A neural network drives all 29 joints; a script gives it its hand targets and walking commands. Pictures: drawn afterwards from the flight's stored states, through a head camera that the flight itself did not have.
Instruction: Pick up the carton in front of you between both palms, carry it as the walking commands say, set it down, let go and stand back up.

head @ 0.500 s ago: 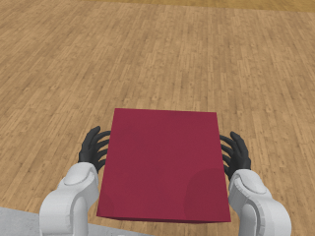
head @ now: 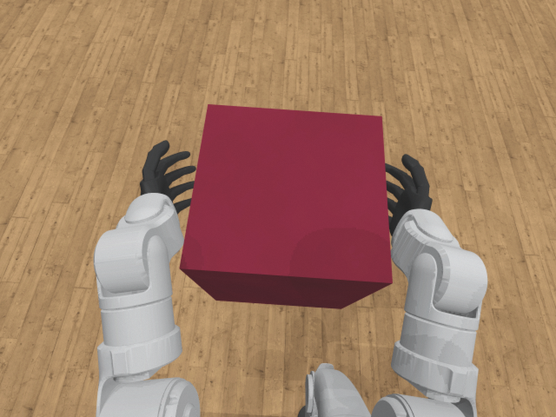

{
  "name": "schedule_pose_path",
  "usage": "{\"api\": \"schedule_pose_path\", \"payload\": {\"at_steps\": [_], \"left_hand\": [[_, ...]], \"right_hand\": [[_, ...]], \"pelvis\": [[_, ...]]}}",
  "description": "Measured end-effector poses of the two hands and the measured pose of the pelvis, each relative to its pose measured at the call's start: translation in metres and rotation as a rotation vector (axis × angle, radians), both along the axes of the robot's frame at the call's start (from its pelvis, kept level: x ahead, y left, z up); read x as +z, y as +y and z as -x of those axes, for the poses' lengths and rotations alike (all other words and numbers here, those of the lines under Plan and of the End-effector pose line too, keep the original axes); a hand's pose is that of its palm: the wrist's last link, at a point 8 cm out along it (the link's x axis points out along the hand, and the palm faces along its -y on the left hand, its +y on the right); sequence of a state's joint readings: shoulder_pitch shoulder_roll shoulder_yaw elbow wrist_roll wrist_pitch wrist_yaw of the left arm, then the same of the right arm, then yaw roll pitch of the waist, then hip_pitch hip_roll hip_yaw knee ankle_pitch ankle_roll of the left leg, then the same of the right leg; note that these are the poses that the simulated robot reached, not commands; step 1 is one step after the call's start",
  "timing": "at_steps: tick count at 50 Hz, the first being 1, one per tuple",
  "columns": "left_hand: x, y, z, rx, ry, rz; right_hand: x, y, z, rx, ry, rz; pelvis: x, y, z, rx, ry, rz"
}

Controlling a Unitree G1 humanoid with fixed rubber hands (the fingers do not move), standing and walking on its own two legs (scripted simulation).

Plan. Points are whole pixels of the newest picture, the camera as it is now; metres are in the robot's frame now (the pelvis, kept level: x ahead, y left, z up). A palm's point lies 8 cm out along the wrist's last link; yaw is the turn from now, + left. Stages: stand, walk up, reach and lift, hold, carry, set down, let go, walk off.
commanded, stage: carry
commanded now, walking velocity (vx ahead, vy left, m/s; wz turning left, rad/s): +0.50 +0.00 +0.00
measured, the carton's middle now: (285, 223) +0.38 -0.01 +0.05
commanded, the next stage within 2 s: none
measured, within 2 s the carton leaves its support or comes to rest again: neither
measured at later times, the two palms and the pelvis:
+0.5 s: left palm (177, 20) +0.68 +0.16 +0.17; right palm (365, 29) +0.70 -0.15 +0.16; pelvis +0.34 -0.01 +0.02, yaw +0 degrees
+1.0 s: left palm out of the picture +0.97 +0.15 +0.20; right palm out of the picture +0.99 -0.16 +0.20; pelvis +0.64 -0.02 +0.05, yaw +1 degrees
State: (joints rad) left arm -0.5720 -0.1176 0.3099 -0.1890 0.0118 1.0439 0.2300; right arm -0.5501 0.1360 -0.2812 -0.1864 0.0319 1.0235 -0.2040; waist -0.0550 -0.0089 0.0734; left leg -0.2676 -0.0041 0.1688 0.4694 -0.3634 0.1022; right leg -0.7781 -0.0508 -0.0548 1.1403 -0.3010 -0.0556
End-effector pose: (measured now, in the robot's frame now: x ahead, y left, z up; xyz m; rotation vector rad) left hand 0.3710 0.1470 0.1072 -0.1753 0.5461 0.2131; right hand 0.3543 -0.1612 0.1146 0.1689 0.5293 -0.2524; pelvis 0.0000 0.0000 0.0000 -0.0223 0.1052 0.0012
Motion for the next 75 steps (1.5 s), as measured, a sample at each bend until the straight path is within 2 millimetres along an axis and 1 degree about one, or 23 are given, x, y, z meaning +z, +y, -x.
{"api": "schedule_pose_path", "payload": {"at_steps": [5,8,12,15,17,20,23,26,28,30,34,37,41,45,47,49,53,56,61,65,69,73,75], "left_hand": [[0.012,-0.001,-0.068,0.02,-0.049,-0.007],[0.013,-0.002,-0.108,0.043,-0.056,-0.024],[0.009,-0.001,-0.142,0.063,0.009,0.0],[0.014,0.005,-0.165,0.103,0.027,0.006],[0.023,0.008,-0.187,0.112,0.011,0.001],[0.042,0.012,-0.227,0.102,-0.031,-0.018],[0.059,0.013,-0.273,0.071,-0.067,-0.031],[0.063,0.012,-0.324,0.024,-0.075,-0.034],[0.059,0.009,-0.358,-0.025,-0.064,-0.032],[0.055,0.003,-0.387,-0.063,-0.021,-0.035],[0.053,-0.004,-0.432,-0.061,0.05,-0.008],[0.061,-0.006,-0.464,-0.052,0.033,0.004],[0.079,-0.005,-0.508,-0.034,-0.027,-0.01],[0.095,-0.001,-0.554,0.002,-0.066,-0.04],[0.098,0.0,-0.578,0.026,-0.073,-0.057],[0.097,0.003,-0.597,0.051,-0.05,-0.065],[0.087,0.006,-0.622,0.071,0.042,-0.013],[0.09,0.009,-0.648,0.096,0.052,-0.014],[0.109,0.009,-0.711,0.073,-0.013,-0.016],[0.121,0.009,-0.77,0.029,-0.056,-0.02],[0.119,0.008,-0.832,-0.038,-0.059,-0.034],[0.113,0.004,-0.88,-0.049,0.027,-0.034],[0.113,0.003,-0.901,-0.04,0.044,-0.013]], "right_hand": [[0.009,0.0,-0.077,0.031,-0.047,-0.005],[0.006,-0.002,-0.127,0.062,-0.054,0.003],[-0.002,0.001,-0.182,0.089,0.019,0.018],[0.002,0.012,-0.216,0.105,0.041,-0.029],[0.01,0.014,-0.24,0.097,0.026,-0.036],[0.026,0.015,-0.277,0.078,-0.016,-0.014],[0.042,0.015,-0.316,0.061,-0.053,0.008],[0.051,0.014,-0.355,0.036,-0.062,0.035],[0.052,0.011,-0.377,0.012,-0.049,0.042],[0.048,0.007,-0.392,-0.013,-0.006,0.026],[0.045,0.0,-0.417,-0.049,0.06,-0.015],[0.055,-0.003,-0.447,-0.063,0.042,-0.01],[0.076,-0.003,-0.499,-0.038,-0.017,-0.002],[0.09,-0.001,-0.56,0.014,-0.056,-0.002],[0.09,0.001,-0.593,0.048,-0.062,0.0],[0.085,0.003,-0.623,0.078,-0.038,0.016],[0.073,0.008,-0.669,0.09,0.064,0.007],[0.075,0.013,-0.699,0.083,0.075,-0.035],[0.094,0.011,-0.754,0.055,0.009,-0.017],[0.109,0.01,-0.802,0.03,-0.036,0.013],[0.114,0.008,-0.846,-0.01,-0.039,0.038],[0.106,0.006,-0.872,-0.028,0.041,-0.014],[0.107,0.004,-0.887,-0.046,0.056,-0.01]], "pelvis": [[-0.006,-0.011,-0.08,0.021,0.005,-0.002],[-0.012,-0.021,-0.129,0.036,-0.008,0.011],[0.001,-0.028,-0.174,0.021,-0.006,0.004],[0.014,-0.031,-0.207,0.02,-0.004,-0.011],[0.02,-0.03,-0.229,0.018,-0.004,-0.02],[0.025,-0.024,-0.265,0.014,-0.007,-0.026],[0.027,-0.014,-0.307,0.004,-0.004,-0.028],[0.022,-0.001,-0.354,-0.005,-0.011,-0.038],[0.018,0.008,-0.382,-0.018,-0.028,-0.053],[0.023,0.015,-0.404,-0.017,-0.033,-0.047],[0.039,0.021,-0.444,-0.017,-0.029,-0.028],[0.049,0.021,-0.473,-0.02,-0.026,-0.018],[0.056,0.014,-0.518,-0.013,-0.023,-0.015],[0.055,0.001,-0.573,-0.003,-0.017,-0.013],[0.049,-0.008,-0.603,0.012,-0.022,-0.004],[0.048,-0.017,-0.626,0.02,-0.029,0.005],[0.063,-0.025,-0.664,0.009,-0.026,-0.011],[0.074,-0.025,-0.692,0.012,-0.022,-0.018],[0.083,-0.017,-0.746,0.006,-0.014,-0.022],[0.082,-0.004,-0.8,-0.003,-0.008,-0.024],[0.075,0.013,-0.853,-0.02,-0.027,-0.049],[0.09,0.021,-0.894,-0.011,-0.024,-0.03],[0.097,0.022,-0.913,-0.015,-0.022,-0.026]]}}
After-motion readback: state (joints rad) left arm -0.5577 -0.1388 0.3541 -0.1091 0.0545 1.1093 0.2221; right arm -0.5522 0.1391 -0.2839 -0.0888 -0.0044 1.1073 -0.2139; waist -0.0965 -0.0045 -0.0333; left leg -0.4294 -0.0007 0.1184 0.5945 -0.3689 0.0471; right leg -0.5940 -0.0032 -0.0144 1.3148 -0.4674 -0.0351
